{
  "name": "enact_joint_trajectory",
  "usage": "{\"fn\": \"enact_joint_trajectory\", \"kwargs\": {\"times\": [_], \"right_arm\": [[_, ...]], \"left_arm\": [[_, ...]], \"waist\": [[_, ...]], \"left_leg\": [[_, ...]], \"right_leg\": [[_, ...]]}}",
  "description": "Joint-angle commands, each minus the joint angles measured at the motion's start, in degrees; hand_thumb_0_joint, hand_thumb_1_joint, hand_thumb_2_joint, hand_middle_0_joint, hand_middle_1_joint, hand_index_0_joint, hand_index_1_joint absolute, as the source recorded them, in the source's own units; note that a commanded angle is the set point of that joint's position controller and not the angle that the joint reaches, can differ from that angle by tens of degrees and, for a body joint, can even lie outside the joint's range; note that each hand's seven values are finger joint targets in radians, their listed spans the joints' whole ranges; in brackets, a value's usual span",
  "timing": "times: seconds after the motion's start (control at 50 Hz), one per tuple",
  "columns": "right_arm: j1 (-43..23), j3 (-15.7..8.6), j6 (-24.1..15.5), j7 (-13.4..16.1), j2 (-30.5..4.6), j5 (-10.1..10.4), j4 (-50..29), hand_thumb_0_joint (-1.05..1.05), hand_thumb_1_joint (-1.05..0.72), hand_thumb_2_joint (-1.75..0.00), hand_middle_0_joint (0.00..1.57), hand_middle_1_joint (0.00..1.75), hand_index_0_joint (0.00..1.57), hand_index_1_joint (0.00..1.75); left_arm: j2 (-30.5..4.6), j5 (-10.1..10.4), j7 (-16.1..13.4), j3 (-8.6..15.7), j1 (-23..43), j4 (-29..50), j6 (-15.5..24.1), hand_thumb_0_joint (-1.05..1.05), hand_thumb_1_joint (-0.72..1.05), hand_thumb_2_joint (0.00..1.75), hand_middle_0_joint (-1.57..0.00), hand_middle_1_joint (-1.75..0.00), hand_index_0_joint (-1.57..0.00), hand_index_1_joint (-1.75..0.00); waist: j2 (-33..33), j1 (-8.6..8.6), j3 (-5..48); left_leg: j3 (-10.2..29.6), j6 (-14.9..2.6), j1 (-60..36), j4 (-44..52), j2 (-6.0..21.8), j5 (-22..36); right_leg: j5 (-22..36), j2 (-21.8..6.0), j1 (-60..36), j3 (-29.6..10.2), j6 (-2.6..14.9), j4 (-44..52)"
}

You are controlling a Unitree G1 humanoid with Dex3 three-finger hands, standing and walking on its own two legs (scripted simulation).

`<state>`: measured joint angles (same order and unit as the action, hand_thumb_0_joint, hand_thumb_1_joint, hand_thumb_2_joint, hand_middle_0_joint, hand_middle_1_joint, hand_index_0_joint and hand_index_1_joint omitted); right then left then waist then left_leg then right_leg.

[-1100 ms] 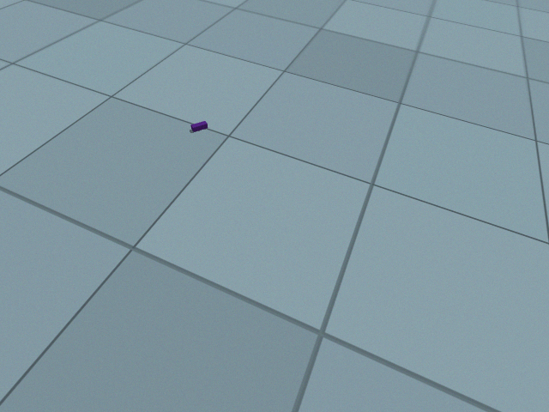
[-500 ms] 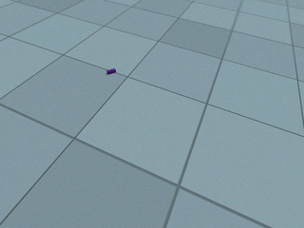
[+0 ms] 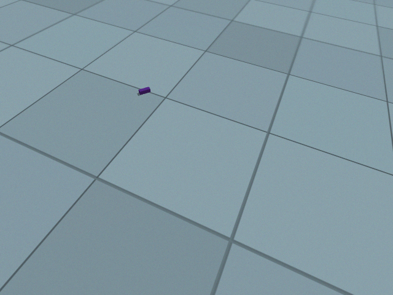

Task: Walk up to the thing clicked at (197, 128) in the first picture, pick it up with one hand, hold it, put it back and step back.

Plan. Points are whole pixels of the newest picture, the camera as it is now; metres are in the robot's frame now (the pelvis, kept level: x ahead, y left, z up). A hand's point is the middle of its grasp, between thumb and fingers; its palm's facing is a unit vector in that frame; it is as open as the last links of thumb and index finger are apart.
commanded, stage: stand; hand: left
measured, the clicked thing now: (144, 90) +1.67 +0.37 -0.77
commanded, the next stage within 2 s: walk up in 0.02 s
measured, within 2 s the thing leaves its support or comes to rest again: neither
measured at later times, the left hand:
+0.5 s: hand (18, 294) +0.15 +0.39 -0.19, palm faces +0.15 -0.95 -0.28, open 7.3 cm
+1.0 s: hand (70, 160) +0.50 +0.37 -0.15, palm faces +0.25 -0.92 -0.30, open 7.3 cm
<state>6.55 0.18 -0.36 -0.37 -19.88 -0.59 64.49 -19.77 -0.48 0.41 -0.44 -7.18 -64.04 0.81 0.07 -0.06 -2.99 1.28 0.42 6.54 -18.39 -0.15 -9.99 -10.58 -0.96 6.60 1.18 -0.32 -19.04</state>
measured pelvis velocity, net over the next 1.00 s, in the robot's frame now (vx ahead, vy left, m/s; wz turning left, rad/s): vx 0.43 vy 0.09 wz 0.32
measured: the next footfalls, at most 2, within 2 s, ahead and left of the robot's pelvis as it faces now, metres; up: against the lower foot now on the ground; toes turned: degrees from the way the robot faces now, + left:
left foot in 0.36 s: +0.19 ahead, +0.21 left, +0.00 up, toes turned +17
right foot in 0.88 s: +0.57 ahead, +0.03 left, +0.00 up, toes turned +13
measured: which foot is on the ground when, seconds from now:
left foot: down 0.00-0.06, up 0.08-0.34, down 0.36-0.92, up 0.94-1.00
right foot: down 0.00-0.38, up 0.40-0.86, down 0.88-1.00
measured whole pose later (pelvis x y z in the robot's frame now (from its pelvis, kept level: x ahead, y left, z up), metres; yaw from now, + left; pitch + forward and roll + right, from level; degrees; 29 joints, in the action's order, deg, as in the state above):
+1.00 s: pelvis +0.43 +0.09 -0.03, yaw +18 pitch -1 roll +1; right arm 20.6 -2.5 -4.7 0.7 -24.1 0.0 51.7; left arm -20.8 -0.8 5.9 4.5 -4.6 -47.9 2.3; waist -1.1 -0.9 -6.5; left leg 1.8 -2.1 11.7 -63.8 1.8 -26.2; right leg -12.8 -2.6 23.1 5.2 2.9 -37.1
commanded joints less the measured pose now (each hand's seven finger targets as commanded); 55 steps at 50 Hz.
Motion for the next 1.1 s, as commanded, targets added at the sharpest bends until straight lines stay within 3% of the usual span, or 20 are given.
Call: {"fn": "enact_joint_trajectory", "kwargs": {"times": [0.0,0.04,0.08,0.26,0.32,0.34,0.36,0.38,0.4,0.46,0.5,0.58,0.7,0.8,0.84,0.88,0.9,0.92,1.0,1.08], "right_arm": [[1.39,-6.56,-2.46,-0.84,-18.10,-0.29,-7.45,0.00,-0.90,-0.90,0.20,0.30,0.20,0.30],[-7.04,-5.88,-2.31,-1.83,-15.15,-1.38,-11.25,0.00,-0.90,-0.90,0.20,0.30,0.20,0.30],[-7.89,-6.67,-2.57,-2.30,-15.28,-2.01,-13.35,0.00,-0.90,-0.90,0.20,0.30,0.20,0.30],[6.55,-8.89,-2.77,-5.37,-14.73,-0.76,-12.72,0.00,-0.90,-0.90,0.20,0.30,0.20,0.30],[19.08,-10.68,-3.66,-3.68,-17.59,-0.89,-8.59,0.00,-0.90,-0.90,0.20,0.30,0.20,0.30],[25.40,-11.93,-3.98,-2.64,-21.62,-1.18,-7.23,0.00,-0.90,-0.90,0.20,0.30,0.20,0.30],[28.33,-12.60,-4.15,-1.50,-26.61,-1.51,-8.47,0.00,-0.90,-0.90,0.20,0.30,0.20,0.30],[21.05,-12.19,-4.73,-1.55,-28.33,-0.16,-12.16,0.00,-0.90,-0.90,0.20,0.30,0.20,0.30],[13.43,-11.98,-4.91,-1.61,-29.01,1.09,-14.48,0.00,-0.90,-0.90,0.20,0.30,0.20,0.30],[9.06,-8.96,-6.52,-1.00,-22.55,0.55,-15.78,0.00,-0.90,-0.90,0.20,0.30,0.20,0.30],[9.69,-8.44,-7.18,-0.98,-20.81,1.03,-15.72,0.00,-0.90,-0.90,0.20,0.30,0.20,0.30],[13.27,-8.42,-8.22,-0.35,-20.07,0.96,-15.94,0.00,-0.90,-0.90,0.20,0.30,0.20,0.30],[19.47,-8.25,-8.04,0.44,-19.29,0.98,-15.35,0.00,-0.90,-0.90,0.20,0.30,0.20,0.30],[20.79,-8.35,-7.03,1.49,-20.23,0.04,-16.54,0.00,-0.90,-0.90,0.20,0.30,0.20,0.30],[17.32,-8.49,-6.73,1.98,-20.66,-0.30,-17.90,0.00,-0.90,-0.90,0.20,0.30,0.20,0.30],[18.98,-6.60,-6.66,1.94,-16.05,0.03,-18.87,0.00,-0.90,-0.90,0.20,0.30,0.20,0.30],[24.56,-4.98,-6.92,1.39,-11.73,1.37,-20.27,0.00,-0.90,-0.90,0.20,0.30,0.20,0.30],[22.82,-5.82,-6.84,2.22,-16.81,0.99,-18.93,0.00,-0.90,-0.90,0.20,0.30,0.20,0.30],[17.97,-5.90,-6.41,1.04,-15.51,1.67,-16.69,0.00,-0.90,-0.90,0.20,0.30,0.20,0.30],[17.43,-6.32,-5.11,-0.22,-14.03,0.33,-16.94,0.00,-0.90,-0.90,0.20,0.30,0.20,0.30]], "left_arm": [[-20.21,-1.44,1.36,7.78,-0.68,7.27,2.24,0.00,0.90,0.90,-0.20,-0.30,-0.20,-0.30],[-21.48,-2.43,1.94,9.30,-5.97,6.69,2.35,0.00,0.90,0.90,-0.20,-0.30,-0.20,-0.30],[-21.55,-2.11,2.13,9.76,-3.59,9.78,2.93,0.00,0.90,0.90,-0.20,-0.30,-0.20,-0.30],[-21.00,-2.75,4.28,10.06,6.56,15.79,2.96,0.00,0.90,0.90,-0.20,-0.30,-0.20,-0.30],[-17.22,-3.07,4.31,8.99,4.71,15.47,1.82,0.00,0.90,0.90,-0.20,-0.30,-0.20,-0.30],[-13.02,-3.17,4.46,7.75,1.59,15.42,1.53,0.00,0.90,0.90,-0.20,-0.30,-0.20,-0.30],[-9.87,-2.65,4.70,6.43,-0.01,16.43,1.51,0.00,0.90,0.90,-0.20,-0.30,-0.20,-0.30],[-14.01,-1.67,4.64,6.66,-0.34,17.07,1.52,0.00,0.90,0.90,-0.20,-0.30,-0.20,-0.30],[-17.38,-2.06,4.40,6.86,-0.79,16.94,1.59,0.00,0.90,0.90,-0.20,-0.30,-0.20,-0.30],[-19.60,-0.21,4.79,7.60,-2.17,12.37,1.01,0.00,0.90,0.90,-0.20,-0.30,-0.20,-0.30],[-19.13,-0.25,5.54,8.02,-4.98,11.67,0.05,0.00,0.90,0.90,-0.20,-0.30,-0.20,-0.30],[-17.95,-1.14,6.59,8.06,-2.15,13.86,-0.55,0.00,0.90,0.90,-0.20,-0.30,-0.20,-0.30],[-13.25,-1.21,6.83,6.88,9.90,20.26,-0.13,0.00,0.90,0.90,-0.20,-0.30,-0.20,-0.30],[-11.96,-0.87,6.78,6.80,14.09,22.41,0.60,0.00,0.90,0.90,-0.20,-0.30,-0.20,-0.30],[-13.47,-0.82,6.06,8.33,3.02,19.77,0.75,0.00,0.90,0.90,-0.20,-0.30,-0.20,-0.30],[-18.85,-1.39,4.80,11.29,-14.00,15.01,1.70,0.00,0.90,0.90,-0.20,-0.30,-0.20,-0.30],[-23.61,-1.65,4.31,12.38,-16.11,15.16,2.13,0.00,0.90,0.90,-0.20,-0.30,-0.20,-0.30],[-24.50,-0.33,3.75,12.47,-13.69,15.33,1.88,0.00,0.90,0.90,-0.20,-0.30,-0.20,-0.30],[-16.75,0.18,2.58,9.56,-5.49,18.76,2.30,0.00,0.90,0.90,-0.20,-0.30,-0.20,-0.30],[-15.20,-0.01,3.11,8.83,-5.06,20.10,3.43,0.00,0.90,0.90,-0.20,-0.30,-0.20,-0.30]], "waist": [[-2.75,2.52,10.08],[-9.22,7.42,1.26],[-10.12,7.60,-2.55],[-11.47,-0.43,-0.20],[3.90,-6.05,2.98],[16.34,-9.21,4.11],[26.56,-9.36,2.83],[18.11,-6.01,1.39],[14.97,-2.60,-2.67],[4.79,0.49,-5.50],[6.05,1.47,-5.10],[3.40,0.50,-3.64],[3.59,-3.14,-4.05],[5.55,-4.27,-0.39],[6.43,2.05,5.81],[-5.15,9.40,16.30],[-18.94,7.31,20.92],[-17.56,7.80,18.59],[-8.10,2.73,2.43],[-6.70,0.63,-2.21]], "left_leg": [[7.25,-5.42,8.31,-3.60,3.96,-21.33],[-2.84,-1.86,33.66,-18.06,-0.94,-19.08],[-1.97,-1.37,38.84,-31.74,4.34,-13.92],[-5.93,-0.41,9.09,-19.87,6.24,-1.99],[-9.30,-0.97,-10.96,-17.40,1.58,-3.95],[-1.96,-3.21,-18.63,-13.64,3.34,-14.85],[22.92,-5.69,-16.40,0.16,15.00,-37.85],[46.46,-10.64,-8.15,14.42,24.12,-46.57],[51.07,-15.08,-2.13,18.03,28.79,-47.40],[22.33,-7.57,9.18,10.32,16.83,-29.70],[15.15,-6.30,11.03,11.69,14.11,-25.67],[10.10,-6.84,4.28,11.51,12.99,-15.87],[3.92,-5.77,-4.88,5.79,11.13,17.90],[2.87,-6.70,-9.31,-0.05,11.82,25.36],[3.17,-7.33,-8.51,-10.59,13.05,32.91],[-0.70,-4.69,7.26,-37.67,7.67,20.20],[-3.00,-3.26,23.99,-50.11,-0.59,-8.88],[-2.36,-3.59,31.80,-54.56,-1.43,-19.47],[3.29,-4.37,24.24,-52.20,4.12,-8.79],[0.71,-2.52,23.03,-43.28,4.16,-3.22]], "right_leg": [[-23.28,-4.64,-9.05,-2.27,3.39,-1.66],[-39.16,-14.76,-17.05,-13.95,8.21,9.29],[-36.94,-26.64,-10.99,-23.27,14.28,15.08],[-27.23,-14.62,9.65,2.35,9.20,8.68],[-25.98,-9.12,21.31,8.12,8.08,-14.30],[-23.62,-5.00,29.70,9.37,6.63,-33.19],[-25.50,0.40,37.97,6.39,4.65,-50.01],[-21.19,0.41,37.92,-1.29,4.04,-53.50],[-17.74,-3.90,36.94,-5.37,3.92,-54.95],[-6.21,-8.83,28.67,-6.77,1.82,-47.76],[-1.49,-8.64,25.45,-4.74,0.68,-43.44],[4.87,-8.25,29.45,-3.54,-1.06,-37.46],[7.38,-5.75,30.79,-0.56,-0.04,-22.64],[4.54,-3.30,23.93,1.95,3.00,-12.24],[1.58,-2.51,11.01,0.81,4.41,-12.12],[-0.99,-4.35,-16.13,-3.74,6.67,-10.90],[-10.44,-19.53,-29.10,-27.02,10.62,-4.89],[-11.15,-23.47,-29.93,-36.86,15.38,0.09],[8.93,-13.84,-1.22,-11.75,9.25,1.42],[14.12,-9.93,5.66,-2.68,8.71,3.24]]}}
